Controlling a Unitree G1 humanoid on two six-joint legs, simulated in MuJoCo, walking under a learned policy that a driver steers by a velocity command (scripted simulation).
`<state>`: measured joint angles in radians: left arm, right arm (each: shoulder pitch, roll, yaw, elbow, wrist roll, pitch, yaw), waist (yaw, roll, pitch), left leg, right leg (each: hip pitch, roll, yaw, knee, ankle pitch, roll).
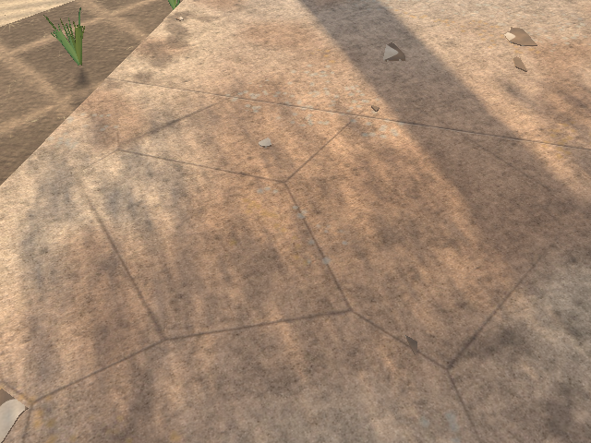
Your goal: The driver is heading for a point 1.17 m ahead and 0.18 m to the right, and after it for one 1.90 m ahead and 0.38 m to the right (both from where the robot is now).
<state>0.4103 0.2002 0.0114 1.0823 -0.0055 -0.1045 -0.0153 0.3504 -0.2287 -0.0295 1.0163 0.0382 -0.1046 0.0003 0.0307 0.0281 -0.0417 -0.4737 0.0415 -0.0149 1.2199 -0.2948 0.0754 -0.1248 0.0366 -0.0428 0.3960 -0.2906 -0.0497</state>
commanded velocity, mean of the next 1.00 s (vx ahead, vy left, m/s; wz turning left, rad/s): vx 0.26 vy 0.00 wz -0.15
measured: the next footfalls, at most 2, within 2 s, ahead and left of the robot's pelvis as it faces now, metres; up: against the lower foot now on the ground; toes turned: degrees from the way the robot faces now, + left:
left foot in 0.30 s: +0.35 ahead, +0.16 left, +0.00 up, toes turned +3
right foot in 0.84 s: +0.44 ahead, -0.05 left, +0.00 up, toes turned -8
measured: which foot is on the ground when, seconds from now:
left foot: up 0.00-0.28, down 0.30-0.86, up 0.88-1.00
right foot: down 0.00-0.32, up 0.34-0.82, down 0.84-1.00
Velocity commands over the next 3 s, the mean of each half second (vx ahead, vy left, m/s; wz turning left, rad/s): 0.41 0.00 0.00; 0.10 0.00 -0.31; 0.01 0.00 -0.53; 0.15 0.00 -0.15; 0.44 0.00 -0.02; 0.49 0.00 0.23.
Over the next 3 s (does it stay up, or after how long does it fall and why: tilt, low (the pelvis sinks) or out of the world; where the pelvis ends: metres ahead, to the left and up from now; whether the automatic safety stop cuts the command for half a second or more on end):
stays up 0.85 -0.18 0.00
